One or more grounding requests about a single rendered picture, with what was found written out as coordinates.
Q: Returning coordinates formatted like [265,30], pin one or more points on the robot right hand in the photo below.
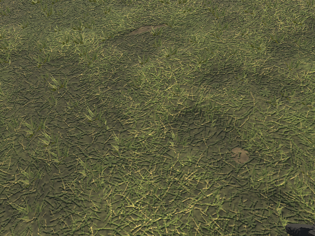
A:
[296,229]

